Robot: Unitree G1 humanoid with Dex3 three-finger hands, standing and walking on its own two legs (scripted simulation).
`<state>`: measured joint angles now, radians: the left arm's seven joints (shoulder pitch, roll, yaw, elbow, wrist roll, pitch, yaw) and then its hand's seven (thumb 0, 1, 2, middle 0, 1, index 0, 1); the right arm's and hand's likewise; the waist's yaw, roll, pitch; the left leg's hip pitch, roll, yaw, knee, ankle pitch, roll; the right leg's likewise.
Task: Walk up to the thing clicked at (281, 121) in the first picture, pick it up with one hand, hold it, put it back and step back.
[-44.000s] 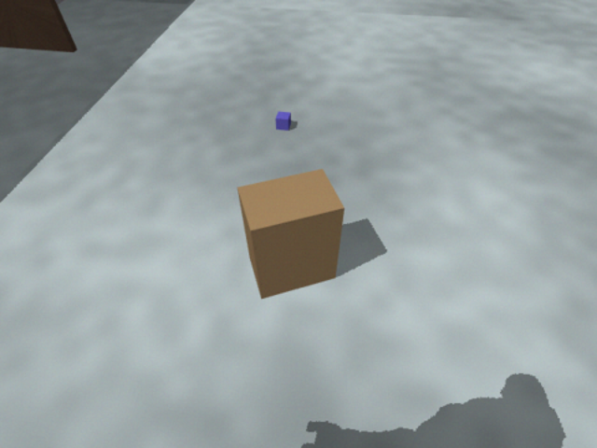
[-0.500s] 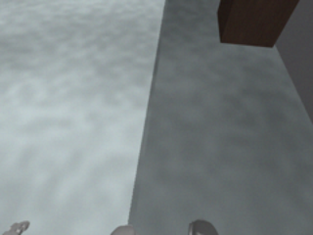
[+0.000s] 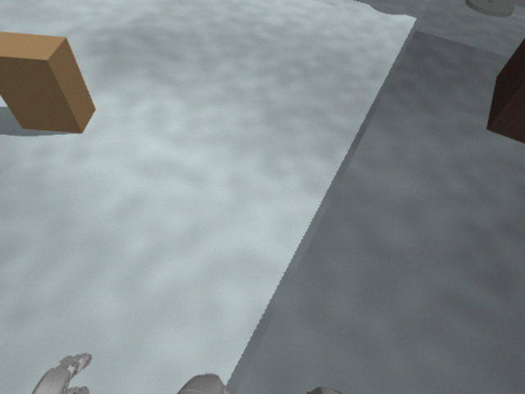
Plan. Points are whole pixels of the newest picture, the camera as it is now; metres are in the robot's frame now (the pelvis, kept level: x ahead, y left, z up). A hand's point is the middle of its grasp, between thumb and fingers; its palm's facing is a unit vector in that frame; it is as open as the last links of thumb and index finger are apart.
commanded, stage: walk up
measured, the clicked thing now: out of the picture +0.42 +1.36 -0.70
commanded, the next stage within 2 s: none
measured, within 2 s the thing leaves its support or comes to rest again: neither
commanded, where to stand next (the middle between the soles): +0.07 -0.04 m, yaw +68 degrees
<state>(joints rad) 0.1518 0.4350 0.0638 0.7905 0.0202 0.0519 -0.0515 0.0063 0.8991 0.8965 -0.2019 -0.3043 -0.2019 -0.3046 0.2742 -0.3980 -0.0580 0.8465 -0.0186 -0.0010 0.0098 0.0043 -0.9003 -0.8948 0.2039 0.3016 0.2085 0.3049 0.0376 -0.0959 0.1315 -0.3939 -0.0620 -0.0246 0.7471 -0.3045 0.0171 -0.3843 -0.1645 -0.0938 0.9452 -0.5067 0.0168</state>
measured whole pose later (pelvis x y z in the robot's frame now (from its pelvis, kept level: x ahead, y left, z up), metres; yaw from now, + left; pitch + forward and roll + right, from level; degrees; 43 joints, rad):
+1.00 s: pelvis +0.02 -0.10 +0.00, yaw +49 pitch -2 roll +0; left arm 0.28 0.45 0.07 0.79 0.01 0.00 -0.05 0.01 0.90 0.90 -0.20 -0.30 -0.20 -0.30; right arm 0.31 -0.42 -0.04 0.77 -0.01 -0.02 -0.02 0.01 -0.90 -0.89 0.21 0.30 0.21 0.31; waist 0.02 -0.03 0.09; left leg -0.36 -0.06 -0.20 0.80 -0.40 -0.04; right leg -0.43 -0.07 -0.03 0.76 -0.30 -0.01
